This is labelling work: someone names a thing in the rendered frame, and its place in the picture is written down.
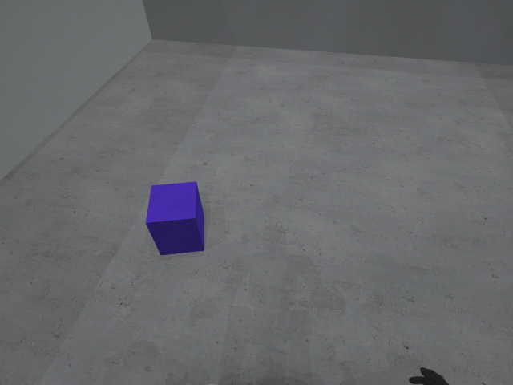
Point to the carton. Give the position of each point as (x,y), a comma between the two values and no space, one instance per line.
(175,218)

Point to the robot right hand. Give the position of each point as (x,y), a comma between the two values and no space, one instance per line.
(431,378)

